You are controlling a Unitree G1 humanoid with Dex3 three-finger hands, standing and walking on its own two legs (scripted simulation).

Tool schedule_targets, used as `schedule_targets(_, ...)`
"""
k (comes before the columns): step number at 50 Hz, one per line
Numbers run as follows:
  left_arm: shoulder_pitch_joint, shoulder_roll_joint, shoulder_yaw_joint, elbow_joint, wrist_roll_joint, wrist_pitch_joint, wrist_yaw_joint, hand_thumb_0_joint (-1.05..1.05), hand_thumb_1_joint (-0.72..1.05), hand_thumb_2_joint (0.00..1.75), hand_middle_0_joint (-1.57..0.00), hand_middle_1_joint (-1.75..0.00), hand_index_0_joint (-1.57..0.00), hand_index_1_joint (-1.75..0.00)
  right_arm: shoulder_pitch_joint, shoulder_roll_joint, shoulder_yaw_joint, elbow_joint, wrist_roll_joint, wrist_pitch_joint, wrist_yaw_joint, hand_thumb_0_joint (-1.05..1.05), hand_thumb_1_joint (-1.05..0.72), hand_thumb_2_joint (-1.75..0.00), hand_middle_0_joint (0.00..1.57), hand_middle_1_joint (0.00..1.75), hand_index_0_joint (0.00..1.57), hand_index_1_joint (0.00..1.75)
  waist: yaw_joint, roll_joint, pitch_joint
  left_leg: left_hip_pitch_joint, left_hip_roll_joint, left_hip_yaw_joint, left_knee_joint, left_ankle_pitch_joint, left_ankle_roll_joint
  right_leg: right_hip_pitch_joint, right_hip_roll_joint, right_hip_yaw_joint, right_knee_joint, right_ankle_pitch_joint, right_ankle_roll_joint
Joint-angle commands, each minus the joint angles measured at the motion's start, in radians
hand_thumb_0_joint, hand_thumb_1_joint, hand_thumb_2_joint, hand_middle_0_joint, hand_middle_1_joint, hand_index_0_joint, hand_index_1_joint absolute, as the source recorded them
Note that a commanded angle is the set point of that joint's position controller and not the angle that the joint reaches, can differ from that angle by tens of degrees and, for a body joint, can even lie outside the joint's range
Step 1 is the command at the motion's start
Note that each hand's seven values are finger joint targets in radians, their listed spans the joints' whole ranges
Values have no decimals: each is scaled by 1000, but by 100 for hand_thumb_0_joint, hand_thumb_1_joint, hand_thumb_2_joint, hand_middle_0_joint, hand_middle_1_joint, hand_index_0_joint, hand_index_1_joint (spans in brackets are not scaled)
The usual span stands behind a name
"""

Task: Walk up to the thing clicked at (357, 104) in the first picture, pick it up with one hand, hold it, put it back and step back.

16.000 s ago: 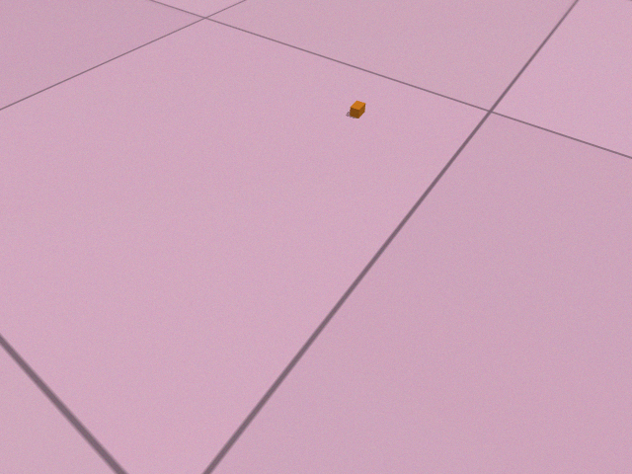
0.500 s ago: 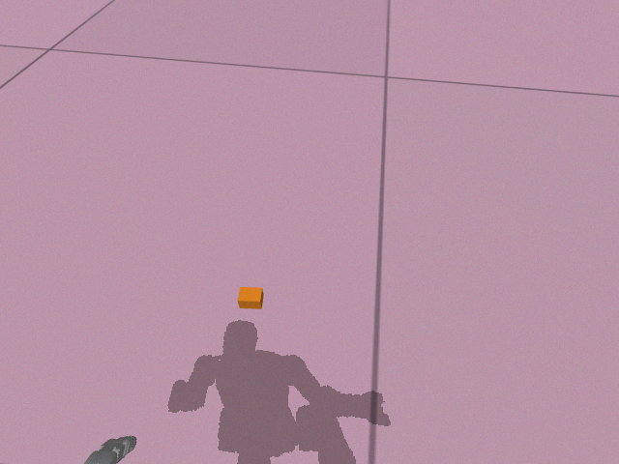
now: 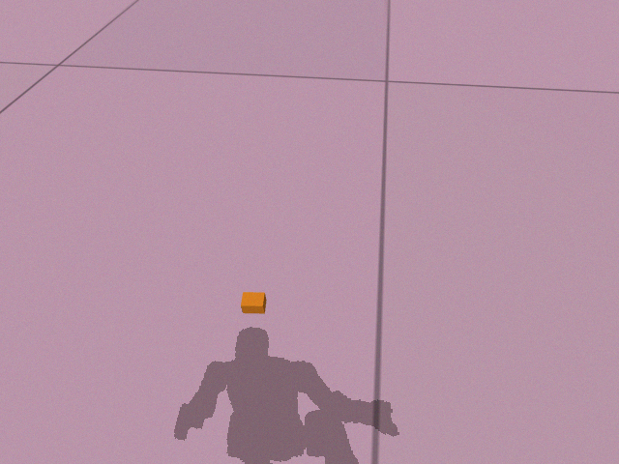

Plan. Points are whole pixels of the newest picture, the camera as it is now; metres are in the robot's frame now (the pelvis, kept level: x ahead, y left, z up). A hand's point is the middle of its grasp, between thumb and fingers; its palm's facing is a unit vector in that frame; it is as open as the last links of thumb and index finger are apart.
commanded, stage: stand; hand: left
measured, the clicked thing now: (253, 302) +0.77 +0.27 -0.75
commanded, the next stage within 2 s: walk up in 0.54 s
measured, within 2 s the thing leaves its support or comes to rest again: neither
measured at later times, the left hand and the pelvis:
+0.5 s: hand out of the picture +0.10 +0.25 -0.15, palm faces -0.04 -0.94 -0.35, open 7.4 cm; pelvis +0.01 -0.01 +0.00, yaw +0 degrees
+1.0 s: hand out of the picture +0.12 +0.35 -0.18, palm faces +0.01 -0.94 -0.33, open 7.4 cm; pelvis +0.10 +0.07 -0.02, yaw +2 degrees
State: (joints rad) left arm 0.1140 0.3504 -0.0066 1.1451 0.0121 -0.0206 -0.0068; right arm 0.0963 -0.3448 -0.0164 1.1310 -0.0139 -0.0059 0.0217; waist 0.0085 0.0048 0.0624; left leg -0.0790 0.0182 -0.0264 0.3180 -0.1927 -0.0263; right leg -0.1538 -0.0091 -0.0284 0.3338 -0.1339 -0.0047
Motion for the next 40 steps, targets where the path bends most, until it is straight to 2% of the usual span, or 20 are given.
schedule_targets(1,-59,227,42,-64,-4,-26,12,0,90,90,-20,-30,-20,-30,-33,-203,-33,-60,2,-22,-17,0,-90,-90,20,30,20,30,-9,-10,-82,-32,97,-71,-64,42,38,32,-130,130,-68,-13,-18)
schedule_targets(5,-58,227,41,-65,-5,-22,11,0,90,90,-20,-30,-20,-30,-23,-211,-33,-53,2,-22,-16,0,-90,-90,20,30,20,30,-2,-10,-56,-67,95,-74,-67,11,37,31,-124,132,-78,-76,-17)
schedule_targets(9,-48,227,42,-63,-6,-23,8,0,90,90,-20,-30,-20,-30,-15,-207,-27,-51,2,-26,-19,0,-90,-90,20,30,20,30,-3,3,-91,-49,101,-71,-65,66,35,61,-126,124,-46,61,-21)
schedule_targets(13,-55,227,41,-64,-9,-21,8,0,90,90,-20,-30,-20,-30,-1,-214,-23,-44,4,-26,-22,0,-90,-90,20,30,20,30,-2,-4,-87,-51,105,-73,-67,76,35,70,-125,122,-41,74,-21)
schedule_targets(15,-58,230,43,-64,-8,-19,8,0,90,90,-20,-30,-20,-30,3,-214,-22,-46,3,-24,-23,0,-90,-90,20,30,20,30,-3,-4,-74,-59,101,-71,-68,56,33,59,-122,124,-48,36,-19)
schedule_targets(17,-64,227,42,-66,-8,-18,8,0,90,90,-20,-30,-20,-30,-2,-213,-21,-50,3,-24,-25,0,-90,-90,20,30,20,30,-4,1,-89,-47,106,-69,-61,82,31,65,-125,123,-42,69,-22)
schedule_targets(26,-67,229,41,-65,-7,-17,8,0,90,90,-20,-30,-20,-30,5,-215,-16,-52,5,-24,-27,0,-90,-90,20,30,20,30,-9,-12,-88,-34,108,-65,-59,94,29,62,-123,120,-41,102,-21)
schedule_targets(27,0,276,108,-108,9,-25,-11,0,90,90,-20,-30,-20,-30,75,-274,-64,-92,-10,-33,-7,0,-90,-90,20,30,20,30,2,-12,-177,-73,53,-49,42,-310,98,148,-69,98,12,-363,-56)
schedule_targets(28,62,292,119,-93,20,-26,-15,0,90,90,-20,-30,-20,-30,64,-275,-69,-105,-18,-32,2,0,-90,-90,20,30,20,30,34,-28,-110,-230,45,-47,95,-463,106,164,-110,176,-15,-563,-88)
schedule_targets(29,92,313,133,-90,27,-26,-17,0,90,90,-20,-30,-20,-30,38,-258,-68,-120,-24,-26,6,0,-90,-90,20,30,20,30,58,-89,-35,-397,-3,17,205,-466,82,204,-178,285,-103,-696,-122)
schedule_targets(30,111,346,150,-103,30,-29,-17,0,90,90,-20,-30,-20,-30,-8,-235,-68,-150,-30,-22,9,0,-90,-90,20,30,20,30,86,-186,16,-473,-12,53,439,-373,66,154,-331,444,-230,-752,-192)
schedule_targets(31,102,360,160,-133,29,-37,-15,0,90,90,-20,-30,-20,-30,-7,-234,-74,-168,-35,-24,9,0,-90,-90,20,30,20,30,84,-151,71,-529,42,-25,501,-313,59,126,-393,489,-243,-683,-240)
schedule_targets(32,80,345,161,-149,24,-40,-15,0,90,90,-20,-30,-20,-30,13,-240,-81,-167,-31,-31,12,0,-90,-90,20,30,20,30,70,-108,97,-539,74,-52,507,-275,57,121,-391,466,-224,-567,-256)
schedule_targets(33,97,319,156,-153,23,-43,-16,0,90,90,-20,-30,-20,-30,11,-248,-88,-171,-29,-40,16,0,-90,-90,20,30,20,30,69,-81,83,-528,74,-56,498,-266,61,140,-342,410,-215,-477,-242)
schedule_targets(34,96,312,153,-158,26,-45,-16,0,90,90,-20,-30,-20,-30,13,-245,-92,-181,-27,-46,22,0,-90,-90,20,30,20,30,58,-87,60,-512,77,-53,471,-270,59,152,-318,355,-207,-414,-231)
schedule_targets(35,79,308,152,-173,23,-46,-20,0,90,90,-20,-30,-20,-30,38,-240,-95,-182,-28,-48,28,0,-90,-90,20,30,20,30,43,-89,34,-465,75,-35,457,-267,49,136,-286,301,-194,-398,-213)
schedule_targets(37,32,322,152,-214,25,-45,-30,0,90,90,-20,-30,-20,-30,105,-230,-102,-184,-25,-45,40,0,-90,-90,20,30,20,30,5,-141,10,-333,69,7,410,-229,43,14,-259,232,-188,-425,-197)
schedule_targets(38,13,321,151,-234,27,-43,-35,0,90,90,-20,-30,-20,-30,111,-228,-105,-191,-21,-46,43,0,-90,-90,20,30,20,30,-4,-165,12,-269,62,24,345,-210,41,-43,-240,194,-171,-402,-189)
schedule_targets(39,-10,322,148,-249,29,-41,-39,0,90,90,-20,-30,-20,-30,143,-228,-112,-189,-18,-48,42,0,-90,-90,20,30,20,30,-28,-183,8,-196,65,36,290,-148,39,-101,-229,159,-139,-373,-177)
schedule_targets(40,-38,319,145,-265,25,-37,-41,0,90,90,-20,-30,-20,-30,223,-226,-119,-171,-19,-51,37,0,-90,-90,20,30,20,30,-70,-166,-14,-79,62,57,215,-26,34,-162,-207,115,-63,-380,-157)
